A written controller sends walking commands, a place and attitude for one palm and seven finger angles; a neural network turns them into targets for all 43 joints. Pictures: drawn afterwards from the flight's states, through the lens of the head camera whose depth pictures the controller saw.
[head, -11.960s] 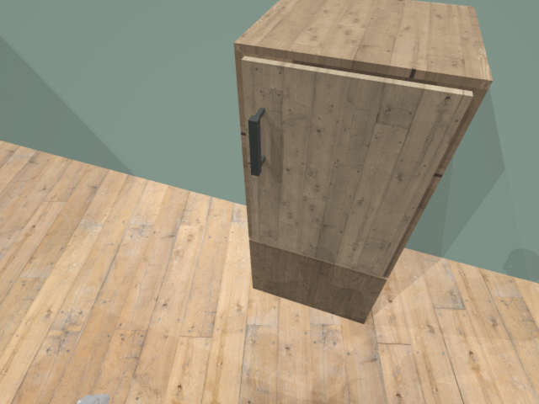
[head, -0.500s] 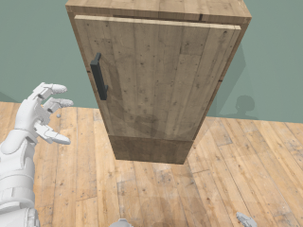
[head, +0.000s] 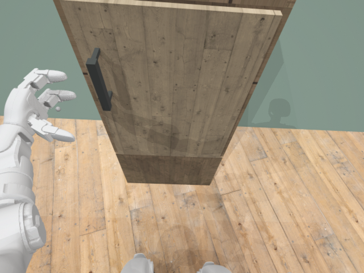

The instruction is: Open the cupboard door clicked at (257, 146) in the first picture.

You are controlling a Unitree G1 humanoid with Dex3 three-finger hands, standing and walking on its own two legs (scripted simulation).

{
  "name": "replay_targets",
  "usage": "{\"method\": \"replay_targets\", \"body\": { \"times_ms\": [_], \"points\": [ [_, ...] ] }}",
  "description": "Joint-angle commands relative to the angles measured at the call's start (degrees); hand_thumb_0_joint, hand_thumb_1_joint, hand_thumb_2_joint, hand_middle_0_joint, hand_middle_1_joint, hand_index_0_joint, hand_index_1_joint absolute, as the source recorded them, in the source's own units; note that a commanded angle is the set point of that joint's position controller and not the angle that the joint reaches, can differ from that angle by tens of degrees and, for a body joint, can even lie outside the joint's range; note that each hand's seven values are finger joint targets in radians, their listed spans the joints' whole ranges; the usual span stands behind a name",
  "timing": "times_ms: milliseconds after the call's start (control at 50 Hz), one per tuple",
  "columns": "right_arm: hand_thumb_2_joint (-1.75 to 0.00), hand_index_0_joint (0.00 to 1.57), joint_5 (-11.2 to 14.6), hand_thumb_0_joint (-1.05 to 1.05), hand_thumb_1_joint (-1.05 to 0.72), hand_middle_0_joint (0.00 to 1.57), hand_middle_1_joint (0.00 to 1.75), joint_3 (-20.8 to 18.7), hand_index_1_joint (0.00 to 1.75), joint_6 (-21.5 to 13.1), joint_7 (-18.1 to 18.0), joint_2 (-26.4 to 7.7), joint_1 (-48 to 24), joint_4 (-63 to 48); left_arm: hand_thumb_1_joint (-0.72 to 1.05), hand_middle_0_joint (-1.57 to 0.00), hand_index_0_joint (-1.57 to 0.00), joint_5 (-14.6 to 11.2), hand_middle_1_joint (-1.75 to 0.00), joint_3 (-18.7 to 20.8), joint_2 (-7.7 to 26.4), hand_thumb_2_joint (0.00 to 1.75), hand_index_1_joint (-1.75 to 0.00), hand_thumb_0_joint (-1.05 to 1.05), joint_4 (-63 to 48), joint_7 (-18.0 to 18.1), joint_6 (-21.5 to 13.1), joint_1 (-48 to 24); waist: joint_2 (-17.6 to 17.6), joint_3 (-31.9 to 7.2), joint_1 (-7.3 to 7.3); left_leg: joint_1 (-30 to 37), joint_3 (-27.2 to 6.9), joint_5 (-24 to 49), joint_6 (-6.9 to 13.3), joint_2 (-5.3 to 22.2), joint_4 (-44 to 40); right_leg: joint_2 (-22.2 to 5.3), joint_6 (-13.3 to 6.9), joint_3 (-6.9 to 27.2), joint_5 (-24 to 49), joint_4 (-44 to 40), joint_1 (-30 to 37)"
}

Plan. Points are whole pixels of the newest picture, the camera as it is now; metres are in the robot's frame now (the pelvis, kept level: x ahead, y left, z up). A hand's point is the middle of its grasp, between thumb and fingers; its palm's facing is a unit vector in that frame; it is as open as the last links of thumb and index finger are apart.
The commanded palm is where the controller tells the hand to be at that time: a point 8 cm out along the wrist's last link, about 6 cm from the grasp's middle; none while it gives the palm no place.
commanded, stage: move the hooked fingers beside the handle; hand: left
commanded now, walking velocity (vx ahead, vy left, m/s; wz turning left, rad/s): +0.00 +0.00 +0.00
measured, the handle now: (102, 81) +0.54 +0.18 +0.08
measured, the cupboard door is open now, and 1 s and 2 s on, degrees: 0 0 0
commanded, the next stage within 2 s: slide the fingers in behind the handle in 1.18 s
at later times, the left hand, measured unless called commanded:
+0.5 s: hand (76, 86) +0.51 +0.23 +0.09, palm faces -0.06 -1.00 +0.00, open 13.9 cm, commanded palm +0.48 +0.28 +0.08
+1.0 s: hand (73, 94) +0.49 +0.23 +0.08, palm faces -0.06 -1.00 +0.00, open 13.9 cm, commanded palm +0.48 +0.28 +0.08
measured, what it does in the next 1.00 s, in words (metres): stands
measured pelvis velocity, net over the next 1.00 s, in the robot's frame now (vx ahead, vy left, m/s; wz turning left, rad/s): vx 0.01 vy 0.01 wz -0.01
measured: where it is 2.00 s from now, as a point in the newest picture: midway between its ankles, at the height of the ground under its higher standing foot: outside the picture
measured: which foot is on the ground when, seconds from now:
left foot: down 0.00-1.00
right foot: down 0.00-1.00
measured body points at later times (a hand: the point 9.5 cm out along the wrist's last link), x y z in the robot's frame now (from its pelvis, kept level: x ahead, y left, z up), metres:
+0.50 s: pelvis +0.00 +0.01 -0.01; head +0.12 +0.03 +0.42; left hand +0.51 +0.29 +0.09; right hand -0.01 -0.26 -0.11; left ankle +0.04 +0.11 -0.69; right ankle -0.02 -0.11 -0.69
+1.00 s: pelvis +0.01 +0.01 -0.01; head +0.11 +0.04 +0.43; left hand +0.49 +0.29 +0.09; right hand +0.05 -0.26 -0.11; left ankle +0.04 +0.11 -0.69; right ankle -0.02 -0.11 -0.69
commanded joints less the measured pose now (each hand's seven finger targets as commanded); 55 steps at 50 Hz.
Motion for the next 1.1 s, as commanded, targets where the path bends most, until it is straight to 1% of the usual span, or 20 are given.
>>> {"method": "replay_targets", "body": {
  "times_ms": [0,20,120,200,240,300,340,360,420,480,540,580,660,740,780,820,940,1000,1020,1080],
  "points": [
    [-0.9,0.2,0.11,0.0,-0.9,0.2,0.3,-3.71,0.3,-0.75,-0.9,-9.69,5.57,-4.46,-0.5,-0.3,-0.3,-0.34,-1.2,1.89,17.16,0.3,-1.2,0.0,-10.72,0.71,-3.76,-24.98,6.35,-21.98,-0.77,20.62,-3.4,15.83,1.48,-1.62,-3.73,1.52,0.26,2.96,18.01,-5.92,-0.58],
    [-0.9,0.2,0.03,0.0,-0.9,0.2,0.3,-3.69,0.3,-0.69,-0.92,-9.63,5.82,-4.31,-0.5,-0.3,-0.3,-0.62,-1.2,1.03,16.04,0.3,-1.2,0.0,-10.75,0.75,-4.03,-26.89,6.2,-21.67,-1.33,20.88,-3.57,16.52,1.58,-1.61,-3.2,1.75,0.06,2.81,18.18,-5.59,-1.53],
    [-0.9,0.2,-0.26,0.0,-0.9,0.2,0.3,-3.51,0.3,0.1,-0.8,-10.28,7.49,-3.46,-0.5,-0.3,-0.3,0.5,-1.2,2.55,19.11,0.3,-1.2,0.0,-7.41,2.28,-3.55,-30.86,5.6,-22.25,-1.81,19.14,-4.09,14.97,1.58,-1.4,-2.64,1.92,0.12,2.72,16.0,-5.09,-2.76],
    [-0.9,0.2,-0.46,0.0,-0.9,0.2,0.3,-3.42,0.3,0.62,-0.58,-10.29,8.39,-3.08,-0.5,-0.3,-0.3,2.32,-1.2,1.42,19.32,0.3,-1.2,0.0,-5.7,3.3,-3.32,-33.66,8.27,-23.08,-2.53,19.62,-4.46,15.07,1.23,-1.14,-2.04,1.87,0.22,2.66,15.02,-4.6,-5.11],
    [-0.9,0.2,-0.57,0.0,-0.9,0.2,0.3,-3.47,0.3,0.91,-0.54,-10.64,9.4,-2.87,-0.5,-0.3,-0.3,2.46,-1.2,2.67,20.79,0.3,-1.2,0.0,-4.75,3.71,-3.39,-34.7,6.44,-24.06,-2.82,19.62,-4.53,16.05,1.35,-0.88,-1.56,2.2,0.31,2.62,15.81,-4.37,-5.12],
    [-0.9,0.2,-0.68,0.0,-0.9,0.2,0.3,-3.34,0.3,1.41,-0.44,-10.68,10.05,-2.76,-0.5,-0.3,-0.3,3.66,-1.2,1.87,21.09,0.3,-1.2,0.0,-3.37,4.44,-3.0,-36.97,8.17,-23.44,-3.5,19.31,-4.94,15.0,1.16,-0.65,-1.37,2.17,0.26,2.4,14.02,-4.12,-7.29],
    [-0.9,0.2,-0.95,0.0,-0.9,0.2,0.3,-3.38,0.3,1.63,-0.38,-10.83,10.89,-2.76,-0.5,-0.3,-0.3,3.91,-1.2,3.4,22.85,0.3,-1.2,0.0,-3.9,4.91,-3.36,-37.82,9.24,-26.03,-2.96,20.67,-5.08,17.65,1.03,-0.6,-0.83,2.34,0.11,2.3,15.83,-3.46,-6.79],
    [-0.9,0.2,-0.98,0.0,-0.9,0.2,0.3,-3.33,0.3,1.83,-0.27,-10.69,11.13,-2.68,-0.5,-0.3,-0.3,4.19,-1.2,2.17,21.58,0.3,-1.2,0.0,-3.58,5.09,-3.18,-38.48,9.08,-25.87,-3.66,20.98,-5.24,17.74,1.02,-0.49,-0.79,2.41,0.19,2.11,15.56,-3.49,-7.72],
    [-0.9,0.2,-1.15,0.0,-0.9,0.2,0.3,-3.31,0.3,2.46,-0.04,-10.74,11.95,-3.11,-0.5,-0.3,-0.3,3.92,-1.2,2.97,21.23,0.3,-1.2,0.0,-1.07,5.11,-2.53,-34.98,6.35,-25.01,-3.22,19.39,-4.88,18.66,1.26,-0.56,-0.49,2.69,0.15,1.9,16.84,-3.36,-6.66],
    [-0.9,0.2,-1.23,0.0,-0.9,0.2,0.3,-3.52,0.3,3.19,0.18,-10.63,12.15,-3.61,-0.5,-0.3,-0.3,4.58,-1.2,2.94,21.96,0.3,-1.2,0.0,-4.32,5.0,-2.7,-35.36,9.09,-27.28,-2.68,20.54,-4.6,20.45,1.03,-0.51,-0.37,2.6,0.26,1.95,18.5,-2.9,-6.2],
    [-0.9,0.2,-1.36,0.0,-0.9,0.2,0.3,-3.91,0.3,3.71,0.4,-10.73,12.54,-4.1,-0.5,-0.3,-0.3,3.83,-1.2,5.79,23.76,0.3,-1.2,0.0,-6.13,5.09,-3.27,-32.6,7.97,-29.84,-1.75,21.68,-4.4,23.8,1.1,-0.53,-0.02,2.94,0.27,1.91,21.7,-2.58,-3.97],
    [-0.9,0.2,-1.16,0.0,-0.9,0.2,0.3,-3.72,0.3,4.08,0.58,-10.39,12.11,-4.33,-0.5,-0.3,-0.3,3.73,-1.2,4.9,22.58,0.3,-1.2,0.0,-5.69,4.74,-2.75,-31.03,8.03,-27.76,-1.83,20.29,-4.0,23.08,1.21,-0.68,-0.25,2.94,0.34,1.89,22.11,-2.87,-3.56],
    [-0.9,0.2,-1.07,0.0,-0.9,0.2,0.3,-4.21,0.3,4.41,0.7,-10.2,11.75,-4.41,-0.5,-0.3,-0.3,2.67,-1.2,5.1,21.56,0.3,-1.2,0.0,-10.52,4.31,-3.87,-29.79,9.56,-29.9,-1.26,24.32,-4.13,26.79,1.08,-0.57,-0.05,3.18,0.11,1.81,24.26,-3.03,-3.12],
    [-0.9,0.2,-0.87,0.0,-0.9,0.2,0.3,-4.24,0.3,4.55,0.66,-10.01,10.95,-3.6,-0.5,-0.3,-0.3,1.81,-1.2,2.72,18.03,0.3,-1.2,0.0,-10.36,4.18,-3.9,-30.97,9.32,-26.9,-2.39,25.16,-4.52,25.31,1.05,-0.45,-0.45,3.26,0.07,1.4,22.37,-3.61,-5.4],
    [-0.9,0.2,-0.82,0.0,-0.9,0.2,0.3,-4.12,0.3,4.53,0.66,-9.93,10.51,-3.78,-0.5,-0.3,-0.3,1.88,-1.2,2.39,17.42,0.3,-1.2,0.0,-9.54,4.31,-3.48,-28.59,9.34,-26.15,-1.73,24.79,-4.67,24.96,0.87,-0.52,-0.86,3.03,-0.06,1.27,21.66,-3.66,-5.39],
    [-0.9,0.2,-0.67,0.0,-0.9,0.2,0.3,-3.96,0.3,4.44,0.62,-9.56,10.05,-3.57,-0.5,-0.3,-0.3,1.59,-1.2,-0.36,14.23,0.3,-1.2,0.0,-9.18,4.52,-3.32,-30.89,8.78,-23.34,-3.03,24.48,-4.69,23.7,1.1,-0.61,-0.73,3.11,-0.13,1.12,20.53,-3.94,-7.0],
    [-0.9,0.2,-0.97,0.0,-0.9,0.2,0.3,-3.89,0.3,3.94,0.43,-9.83,9.22,-3.06,-0.5,-0.3,-0.3,2.46,-1.2,-0.48,14.71,0.3,-1.2,0.0,-9.32,6.5,-4.42,-35.6,10.04,-25.16,-3.27,25.88,-5.93,22.34,0.47,-0.38,-0.57,2.69,-0.16,1.09,17.91,-3.16,-9.21],
    [-0.9,0.2,-0.85,0.0,-0.9,0.2,0.3,-3.56,0.3,3.72,0.34,-9.85,8.71,-3.12,-0.5,-0.3,-0.3,2.92,-1.2,-1.22,14.13,0.3,-1.2,0.0,-5.98,7.13,-3.96,-35.31,7.18,-23.12,-3.74,22.59,-5.53,18.68,0.75,-0.55,-0.72,2.58,0.06,1.33,16.44,-3.5,-8.64],
    [-0.9,0.2,-0.97,0.0,-0.9,0.2,0.3,-3.4,0.3,3.62,0.2,-10.09,9.03,-3.23,-0.5,-0.3,-0.3,2.86,-1.2,1.19,16.96,0.3,-1.2,0.0,-5.7,7.43,-4.17,-35.58,7.19,-23.63,-3.21,21.78,-5.4,19.33,0.97,-0.78,-0.31,2.59,-0.08,1.46,17.34,-3.07,-7.62],
    [-0.9,0.2,-0.81,0.0,-0.9,0.2,0.3,-3.05,0.3,3.72,0.09,-10.0,8.63,-3.93,-0.5,-0.3,-0.3,4.18,-1.2,1.48,19.24,0.3,-1.2,0.0,-4.92,7.38,-4.02,-35.49,8.04,-25.34,-2.75,20.08,-4.87,18.58,0.92,-0.99,0.08,2.37,0.14,2.08,17.99,-2.64,-6.04]
  ]
}}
